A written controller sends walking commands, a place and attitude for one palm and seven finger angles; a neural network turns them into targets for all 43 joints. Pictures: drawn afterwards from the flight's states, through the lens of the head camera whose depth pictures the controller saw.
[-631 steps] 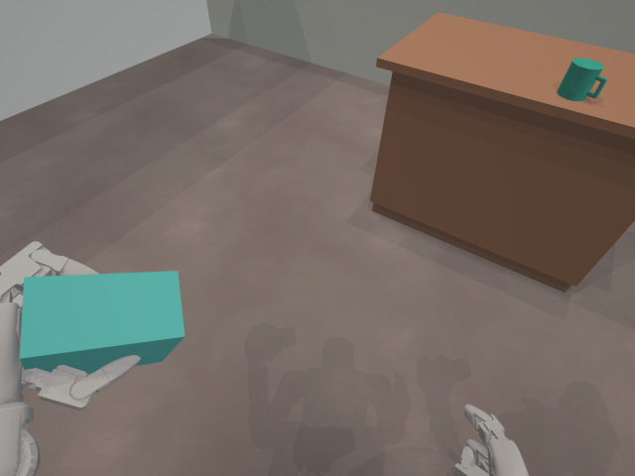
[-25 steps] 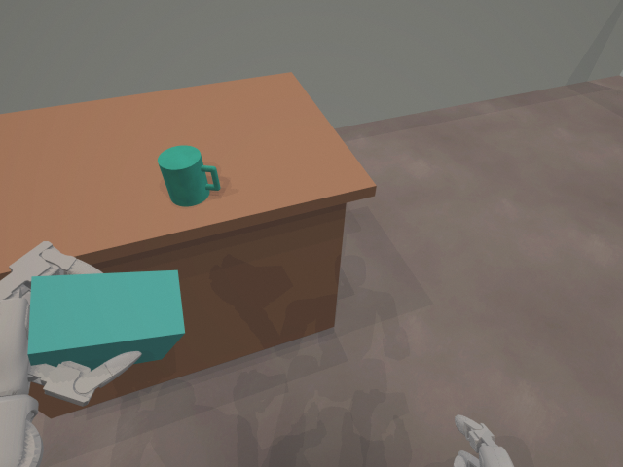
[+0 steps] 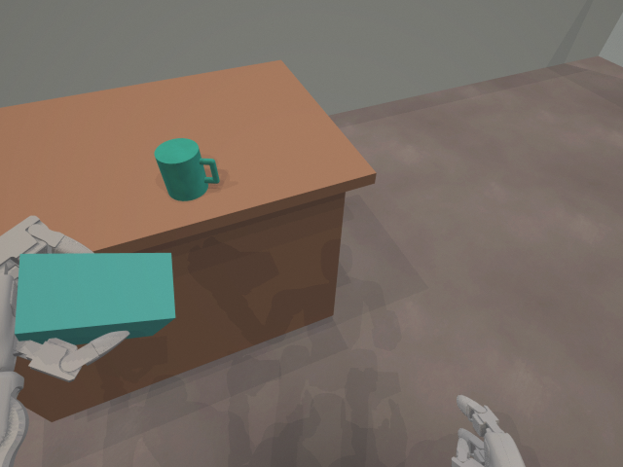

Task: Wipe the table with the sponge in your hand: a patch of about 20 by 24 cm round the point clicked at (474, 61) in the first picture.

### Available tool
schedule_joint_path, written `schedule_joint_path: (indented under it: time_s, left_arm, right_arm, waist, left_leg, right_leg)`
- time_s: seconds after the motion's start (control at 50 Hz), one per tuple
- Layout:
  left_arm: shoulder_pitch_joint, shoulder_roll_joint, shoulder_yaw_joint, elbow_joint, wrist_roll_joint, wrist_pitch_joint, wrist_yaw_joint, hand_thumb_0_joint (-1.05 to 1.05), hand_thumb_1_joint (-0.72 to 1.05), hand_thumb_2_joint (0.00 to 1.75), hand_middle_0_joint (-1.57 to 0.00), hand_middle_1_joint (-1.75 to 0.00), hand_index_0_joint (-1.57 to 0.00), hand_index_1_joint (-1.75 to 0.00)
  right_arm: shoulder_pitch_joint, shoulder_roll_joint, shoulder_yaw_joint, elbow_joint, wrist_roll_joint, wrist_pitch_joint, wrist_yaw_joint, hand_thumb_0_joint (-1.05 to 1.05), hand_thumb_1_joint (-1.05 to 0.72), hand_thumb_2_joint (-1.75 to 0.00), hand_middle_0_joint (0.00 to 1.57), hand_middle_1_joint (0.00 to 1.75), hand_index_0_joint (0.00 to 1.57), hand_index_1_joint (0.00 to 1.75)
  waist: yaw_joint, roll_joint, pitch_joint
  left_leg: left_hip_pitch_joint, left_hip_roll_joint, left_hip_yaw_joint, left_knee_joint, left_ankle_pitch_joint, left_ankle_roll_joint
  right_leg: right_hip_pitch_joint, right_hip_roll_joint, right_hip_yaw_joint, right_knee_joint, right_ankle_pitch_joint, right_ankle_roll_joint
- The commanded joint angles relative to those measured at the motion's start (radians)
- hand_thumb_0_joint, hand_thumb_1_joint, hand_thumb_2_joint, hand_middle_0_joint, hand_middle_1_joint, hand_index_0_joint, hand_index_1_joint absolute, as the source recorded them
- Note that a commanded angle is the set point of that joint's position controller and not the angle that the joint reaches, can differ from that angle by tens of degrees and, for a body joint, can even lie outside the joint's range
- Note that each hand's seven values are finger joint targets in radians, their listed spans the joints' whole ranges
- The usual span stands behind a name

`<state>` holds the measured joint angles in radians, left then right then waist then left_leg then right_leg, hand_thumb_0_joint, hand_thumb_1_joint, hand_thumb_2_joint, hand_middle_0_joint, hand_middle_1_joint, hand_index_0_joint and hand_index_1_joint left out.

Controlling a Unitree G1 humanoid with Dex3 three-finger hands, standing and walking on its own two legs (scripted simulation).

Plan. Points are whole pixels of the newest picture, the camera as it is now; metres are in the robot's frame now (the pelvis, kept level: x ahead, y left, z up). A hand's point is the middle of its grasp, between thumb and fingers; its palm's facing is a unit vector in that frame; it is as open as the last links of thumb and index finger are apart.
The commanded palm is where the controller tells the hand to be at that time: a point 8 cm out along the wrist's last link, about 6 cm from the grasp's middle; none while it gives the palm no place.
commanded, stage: look again from close up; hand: left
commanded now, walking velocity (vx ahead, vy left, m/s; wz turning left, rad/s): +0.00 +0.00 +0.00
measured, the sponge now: (119, 300) +0.24 +0.21 +0.15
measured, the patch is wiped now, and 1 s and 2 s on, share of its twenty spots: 0.00 0.00 0.00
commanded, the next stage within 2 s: shuffle to correct the standing spot in 0.08 s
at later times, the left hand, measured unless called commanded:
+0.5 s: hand (47, 266) +0.27 +0.30 +0.15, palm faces +0.40 -0.83 -0.39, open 10.1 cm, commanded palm +0.21 +0.33 +0.18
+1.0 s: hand (18, 201) +0.35 +0.37 +0.17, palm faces +0.47 -0.74 -0.47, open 10.1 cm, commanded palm +0.28 +0.40 +0.18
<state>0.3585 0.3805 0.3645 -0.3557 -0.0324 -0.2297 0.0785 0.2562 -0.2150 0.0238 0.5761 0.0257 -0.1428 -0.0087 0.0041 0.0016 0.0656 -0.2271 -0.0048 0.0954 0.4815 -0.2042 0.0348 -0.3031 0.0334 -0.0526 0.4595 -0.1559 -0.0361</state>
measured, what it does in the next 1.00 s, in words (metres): walks ahead: right foot, then left foot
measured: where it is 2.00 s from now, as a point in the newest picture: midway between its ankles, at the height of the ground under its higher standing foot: outside the picture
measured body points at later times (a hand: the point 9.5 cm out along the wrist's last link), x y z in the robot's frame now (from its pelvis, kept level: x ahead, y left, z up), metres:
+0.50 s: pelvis +0.06 +0.05 -0.01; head +0.07 +0.07 +0.44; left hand +0.25 +0.35 +0.17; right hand +0.24 -0.17 -0.07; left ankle +0.04 +0.10 -0.74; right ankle +0.08 -0.07 -0.71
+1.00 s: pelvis +0.14 +0.11 -0.04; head +0.17 +0.11 +0.41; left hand +0.32 +0.41 +0.20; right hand +0.33 -0.10 -0.12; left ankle +0.19 +0.29 -0.74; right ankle +0.14 +0.01 -0.72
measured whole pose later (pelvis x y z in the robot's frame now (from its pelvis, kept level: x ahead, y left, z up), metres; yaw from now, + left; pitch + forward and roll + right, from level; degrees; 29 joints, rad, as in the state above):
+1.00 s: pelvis +0.14 +0.11 -0.04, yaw +3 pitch -2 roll +3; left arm 0.33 0.44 0.45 -0.51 -0.02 -0.23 0.10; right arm 0.18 -0.18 -0.02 0.59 0.01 -0.15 -0.02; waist 0.03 -0.06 0.12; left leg -0.42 0.06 0.03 0.75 -0.29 -0.06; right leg -0.42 -0.06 -0.02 0.99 -0.54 0.00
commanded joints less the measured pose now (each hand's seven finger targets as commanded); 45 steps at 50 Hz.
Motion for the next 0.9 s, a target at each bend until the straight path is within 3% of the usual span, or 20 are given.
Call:
schedule_joint_path:
  time_s: [0.0, 0.08, 0.18, 0.24, 0.32, 0.38, 0.42, 0.44, 0.48, 0.5, 0.56, 0.62, 0.64, 0.66, 0.68, 0.7, 0.76, 0.8, 0.84, 0.88]
  left_arm:
    - [-0.085, 0.202, 0.148, -0.211, 0.008, -0.055, 0.017, 0.00, 0.10, 1.30, -1.20, -1.60, -1.20, -1.60]
    - [-0.233, 0.212, 0.160, -0.284, 0.027, -0.072, 0.021, 0.00, 0.10, 1.30, -1.20, -1.60, -1.20, -1.60]
    - [-0.180, 0.129, 0.079, -0.258, 0.027, -0.068, 0.009, 0.00, 0.10, 1.30, -1.20, -1.60, -1.20, -1.60]
    - [-0.128, 0.111, 0.046, -0.230, 0.019, -0.059, 0.008, 0.00, 0.10, 1.30, -1.20, -1.60, -1.20, -1.60]
    - [-0.106, 0.153, 0.079, -0.238, 0.005, -0.050, 0.025, 0.00, 0.10, 1.30, -1.20, -1.60, -1.20, -1.60]
    - [-0.085, 0.174, 0.104, -0.298, -0.010, -0.055, 0.024, 0.00, 0.10, 1.30, -1.20, -1.60, -1.20, -1.60]
    - [-0.124, 0.183, 0.116, -0.379, -0.008, -0.074, 0.023, 0.00, 0.10, 1.30, -1.20, -1.60, -1.20, -1.60]
    - [-0.139, 0.202, 0.130, -0.384, -0.003, -0.078, 0.025, 0.00, 0.10, 1.30, -1.20, -1.60, -1.20, -1.60]
    - [-0.087, 0.199, 0.135, -0.348, 0.014, -0.076, 0.028, 0.00, 0.10, 1.30, -1.20, -1.60, -1.20, -1.60]
    - [-0.034, 0.168, 0.116, -0.331, 0.011, -0.065, 0.027, 0.00, 0.10, 1.30, -1.20, -1.60, -1.20, -1.60]
    - [0.015, 0.163, 0.115, -0.364, 0.002, -0.057, 0.023, 0.00, 0.10, 1.30, -1.20, -1.60, -1.20, -1.60]
    - [0.076, 0.191, 0.157, -0.363, -0.016, -0.055, 0.031, 0.00, 0.10, 1.30, -1.20, -1.60, -1.20, -1.60]
    - [0.099, 0.200, 0.176, -0.343, -0.020, -0.059, 0.037, 0.00, 0.10, 1.30, -1.20, -1.60, -1.20, -1.60]
    - [0.108, 0.218, 0.178, -0.310, -0.020, -0.062, 0.040, 0.00, 0.10, 1.30, -1.20, -1.60, -1.20, -1.60]
    - [0.061, 0.227, 0.221, -0.341, -0.047, -0.075, 0.039, 0.00, 0.10, 1.30, -1.20, -1.60, -1.20, -1.60]
    - [0.095, 0.246, 0.256, -0.358, -0.053, -0.081, 0.039, 0.00, 0.10, 1.30, -1.20, -1.60, -1.20, -1.60]
    - [-0.043, 0.236, 0.209, -0.497, -0.019, -0.088, 0.032, 0.00, 0.10, 1.30, -1.20, -1.60, -1.20, -1.60]
    - [-0.048, 0.224, 0.180, -0.463, -0.011, -0.069, 0.047, 0.00, 0.10, 1.30, -1.20, -1.60, -1.20, -1.60]
    - [-0.070, 0.222, 0.165, -0.446, -0.005, -0.055, 0.049, 0.00, 0.10, 1.30, -1.20, -1.60, -1.20, -1.60]
    - [-0.072, 0.203, 0.170, -0.440, 0.003, -0.062, 0.046, 0.00, 0.10, 1.30, -1.20, -1.60, -1.20, -1.60]
  right_arm:
    - [-0.113, -0.114, -0.031, -0.185, -0.010, -0.055, -0.015, 0.00, -0.90, -0.90, 0.20, 0.30, 0.20, 0.30]
    - [-0.128, -0.102, -0.032, -0.192, -0.023, -0.065, -0.014, 0.00, -0.90, -0.90, 0.20, 0.30, 0.20, 0.30]
    - [-0.118, -0.094, -0.030, -0.181, -0.031, -0.087, 0.003, 0.00, -0.90, -0.90, 0.20, 0.30, 0.20, 0.30]
    - [-0.084, -0.096, -0.039, -0.162, -0.034, -0.081, 0.000, 0.00, -0.90, -0.90, 0.20, 0.30, 0.20, 0.30]
    - [-0.076, -0.097, -0.039, -0.152, -0.028, -0.054, 0.002, 0.00, -0.90, -0.90, 0.20, 0.30, 0.20, 0.30]
    - [-0.098, -0.110, -0.041, -0.164, -0.024, -0.031, -0.004, 0.00, -0.90, -0.90, 0.20, 0.30, 0.20, 0.30]
    - [-0.119, -0.109, -0.039, -0.189, -0.025, -0.032, 0.002, 0.00, -0.90, -0.90, 0.20, 0.30, 0.20, 0.30]
    - [-0.111, -0.099, -0.041, -0.185, -0.036, -0.037, 0.008, 0.00, -0.90, -0.90, 0.20, 0.30, 0.20, 0.30]
    - [-0.079, -0.114, -0.058, -0.166, -0.033, -0.049, 0.022, 0.00, -0.90, -0.90, 0.20, 0.30, 0.20, 0.30]
    - [-0.070, -0.118, -0.065, -0.168, -0.025, -0.046, 0.029, 0.00, -0.90, -0.90, 0.20, 0.30, 0.20, 0.30]
    - [-0.087, -0.121, -0.064, -0.183, -0.023, -0.043, 0.037, 0.00, -0.90, -0.90, 0.20, 0.30, 0.20, 0.30]
    - [-0.109, -0.126, -0.070, -0.200, -0.029, -0.024, 0.036, 0.00, -0.90, -0.90, 0.20, 0.30, 0.20, 0.30]
    - [-0.133, -0.130, -0.075, -0.200, -0.022, -0.012, 0.036, 0.00, -0.90, -0.90, 0.20, 0.30, 0.20, 0.30]
    - [-0.121, -0.117, -0.080, -0.197, -0.011, -0.003, 0.040, 0.00, -0.90, -0.90, 0.20, 0.30, 0.20, 0.30]
    - [-0.103, -0.150, -0.095, -0.188, -0.026, -0.006, 0.035, 0.00, -0.90, -0.90, 0.20, 0.30, 0.20, 0.30]
    - [-0.073, -0.128, -0.094, -0.170, -0.026, 0.003, 0.041, 0.00, -0.90, -0.90, 0.20, 0.30, 0.20, 0.30]
    - [-0.125, -0.101, -0.078, -0.135, -0.023, 0.018, 0.047, 0.00, -0.90, -0.90, 0.20, 0.30, 0.20, 0.30]
    - [-0.118, -0.065, -0.058, -0.112, -0.028, 0.004, 0.019, 0.00, -0.90, -0.90, 0.20, 0.30, 0.20, 0.30]
    - [-0.117, -0.069, -0.064, -0.113, -0.025, -0.029, -0.013, 0.00, -0.90, -0.90, 0.20, 0.30, 0.20, 0.30]
    - [-0.097, -0.098, -0.073, -0.123, -0.017, -0.052, -0.029, 0.00, -0.90, -0.90, 0.20, 0.30, 0.20, 0.30]
  waist:
    - [0.037, 0.023, -0.076]
    - [0.039, 0.176, -0.092]
    - [0.038, 0.041, -0.094]
    - [0.024, -0.062, -0.089]
    - [0.009, -0.094, -0.136]
    - [-0.002, 0.069, -0.109]
    - [-0.007, 0.315, -0.073]
    - [-0.018, 0.257, -0.061]
    - [-0.010, 0.084, -0.117]
    - [-0.012, 0.080, -0.151]
    - [-0.008, 0.179, -0.161]
    - [0.028, 0.140, -0.209]
    - [0.065, 0.026, -0.253]
    - [0.054, -0.277, -0.319]
    - [0.010, -0.218, -0.234]
    - [0.014, -0.102, -0.147]
    - [-0.006, -0.045, -0.145]
    - [0.007, -0.044, -0.164]
    - [0.005, 0.023, -0.165]
    - [0.007, 0.280, -0.197]
  left_leg:
    - [-0.157, 0.109, -0.159, -0.226, -0.334, 0.022]
    - [-0.229, 0.150, -0.176, -0.291, -0.394, 0.039]
    - [-0.134, 0.059, -0.127, -0.166, -0.306, 0.009]
    - [-0.090, -0.013, -0.084, 0.017, -0.266, -0.002]
    - [-0.112, -0.014, -0.089, 0.151, -0.154, -0.008]
    - [0.014, 0.030, -0.174, -0.050, -0.185, 0.017]
    - [0.117, 0.212, -0.483, -0.274, -0.111, 0.056]
    - [0.206, 0.239, -0.513, -0.248, 0.121, 0.082]
    - [0.351, 0.222, -0.385, -0.108, 0.545, 0.085]
    - [0.363, 0.190, -0.313, -0.069, 0.611, 0.081]
    - [0.252, 0.124, -0.196, -0.054, 0.632, 0.016]
    - [0.018, 0.091, -0.153, 0.113, 0.653, -0.052]
    - [-0.248, 0.065, -0.139, 0.398, 0.521, -0.072]
    - [-0.508, -0.035, -0.082, 0.843, 0.078, -0.074]
    - [-0.567, 0.017, -0.217, 1.007, -0.274, -0.045]
    - [-0.593, 0.104, -0.336, 0.983, -0.308, -0.042]
    - [-0.355, 0.168, -0.226, 0.644, -0.179, -0.038]
    - [-0.037, 0.093, -0.038, 0.332, -0.050, -0.030]
    - [0.092, -0.004, 0.070, 0.135, -0.061, -0.035]
    - [0.168, 0.161, -0.221, -0.012, -0.011, 0.062]
  right_leg:
    - [0.117, -0.057, 0.097, -0.032, -0.289, 0.028]
    - [0.224, -0.028, 0.053, 0.116, -0.147, 0.027]
    - [0.168, -0.062, 0.154, -0.083, -0.203, 0.011]
    - [0.043, -0.151, 0.305, -0.220, -0.477, -0.032]
    - [0.059, -0.270, 0.358, -0.157, -0.410, -0.100]
    - [-0.088, -0.155, 0.194, 0.067, -0.372, -0.045]
    - [-0.260, 0.002, -0.006, 0.456, -0.321, 0.027]
    - [-0.364, -0.018, 0.013, 0.550, -0.348, 0.022]
    - [-0.416, -0.054, -0.001, 0.547, -0.305, 0.016]
    - [-0.379, -0.057, -0.033, 0.489, -0.258, 0.018]
    - [-0.209, -0.044, -0.101, 0.343, -0.177, 0.015]
    - [0.156, -0.026, -0.147, 0.094, -0.067, -0.018]
    - [0.456, -0.119, -0.048, 0.022, 0.075, -0.085]
    - [0.611, -0.425, 0.369, 0.009, 0.261, -0.242]
    - [0.387, -0.569, 0.586, -0.071, 0.229, -0.284]
    - [0.257, -0.560, 0.561, -0.070, 0.210, -0.261]
    - [-0.015, -0.434, 0.327, -0.035, 0.113, -0.166]
    - [-0.172, -0.324, 0.133, -0.016, -0.083, -0.103]
    - [-0.145, -0.233, 0.083, 0.095, -0.254, -0.058]
    - [-0.228, -0.067, -0.035, 0.457, -0.311, 0.026]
